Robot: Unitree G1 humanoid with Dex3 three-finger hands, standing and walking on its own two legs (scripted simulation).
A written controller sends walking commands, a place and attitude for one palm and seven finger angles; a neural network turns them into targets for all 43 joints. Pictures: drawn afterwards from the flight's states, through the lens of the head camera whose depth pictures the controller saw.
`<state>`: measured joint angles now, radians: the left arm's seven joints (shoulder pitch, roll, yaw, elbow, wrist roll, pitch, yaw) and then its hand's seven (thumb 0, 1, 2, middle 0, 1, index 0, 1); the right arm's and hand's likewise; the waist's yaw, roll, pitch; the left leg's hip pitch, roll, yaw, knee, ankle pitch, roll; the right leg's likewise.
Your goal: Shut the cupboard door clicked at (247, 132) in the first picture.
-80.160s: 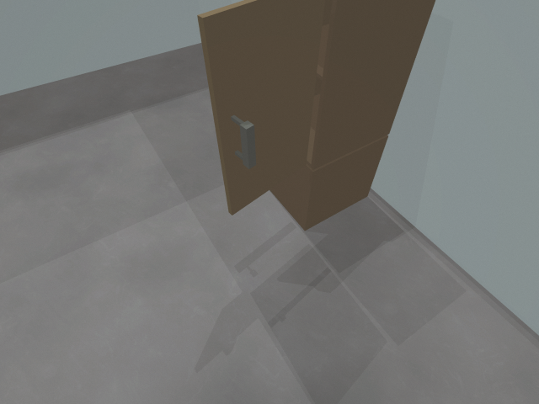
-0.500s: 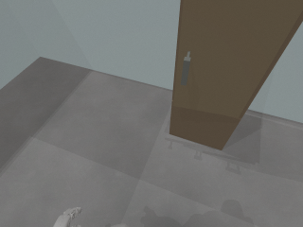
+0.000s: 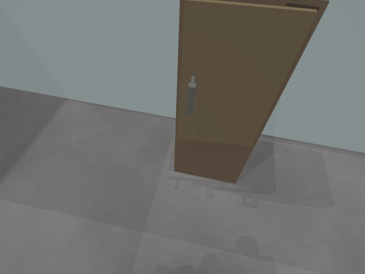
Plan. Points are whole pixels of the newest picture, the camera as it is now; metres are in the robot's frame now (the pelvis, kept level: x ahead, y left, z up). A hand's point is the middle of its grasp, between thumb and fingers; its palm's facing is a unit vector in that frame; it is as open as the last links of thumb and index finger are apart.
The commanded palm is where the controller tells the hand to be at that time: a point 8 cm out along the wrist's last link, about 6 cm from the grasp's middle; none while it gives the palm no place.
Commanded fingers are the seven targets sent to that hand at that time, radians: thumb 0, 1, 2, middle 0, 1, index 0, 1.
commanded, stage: take the last steps up to it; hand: left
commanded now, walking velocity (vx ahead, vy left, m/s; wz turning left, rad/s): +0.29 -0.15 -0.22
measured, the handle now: (191, 95) +0.69 +0.01 -0.05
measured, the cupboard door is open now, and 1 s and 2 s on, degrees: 6 6 6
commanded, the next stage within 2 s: come to a stop and stand still in 0.50 s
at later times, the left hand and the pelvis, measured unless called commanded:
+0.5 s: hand out of the picture +0.13 +0.12 -0.21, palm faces -0.05 -0.99 -0.14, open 7.4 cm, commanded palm none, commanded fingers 0.00 0.90 0.90 -0.20 -0.30 -0.20 -0.30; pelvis +0.14 -0.06 -0.02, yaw -5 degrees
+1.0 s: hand (167, 205) +0.33 +0.06 -0.17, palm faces -0.04 -0.98 -0.21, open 7.4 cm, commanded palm none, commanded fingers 0.00 0.90 0.90 -0.20 -0.30 -0.20 -0.30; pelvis +0.23 -0.11 +0.00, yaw -3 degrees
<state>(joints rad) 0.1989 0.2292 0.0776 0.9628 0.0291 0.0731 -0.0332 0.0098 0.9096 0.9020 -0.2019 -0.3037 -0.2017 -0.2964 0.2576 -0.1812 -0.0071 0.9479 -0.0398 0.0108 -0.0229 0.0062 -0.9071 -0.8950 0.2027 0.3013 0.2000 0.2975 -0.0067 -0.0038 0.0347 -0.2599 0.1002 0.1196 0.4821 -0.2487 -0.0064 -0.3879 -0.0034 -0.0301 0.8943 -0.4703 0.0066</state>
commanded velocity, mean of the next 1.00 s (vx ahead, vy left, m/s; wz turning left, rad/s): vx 0.04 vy -0.01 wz -0.05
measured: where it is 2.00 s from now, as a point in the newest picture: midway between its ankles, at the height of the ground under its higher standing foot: outside the picture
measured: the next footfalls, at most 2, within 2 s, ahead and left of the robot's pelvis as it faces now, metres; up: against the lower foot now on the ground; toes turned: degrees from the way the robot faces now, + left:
right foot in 0.14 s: +0.03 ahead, -0.15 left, +0.00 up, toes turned -5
left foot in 0.46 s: +0.25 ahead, +0.05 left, +0.00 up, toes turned +5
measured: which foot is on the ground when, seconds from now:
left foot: down 0.00-0.14, up 0.16-0.44, down 0.46-0.76, up 0.78-1.00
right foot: up 0.00-0.12, down 0.14-0.46, up 0.48-0.74, down 0.76-1.00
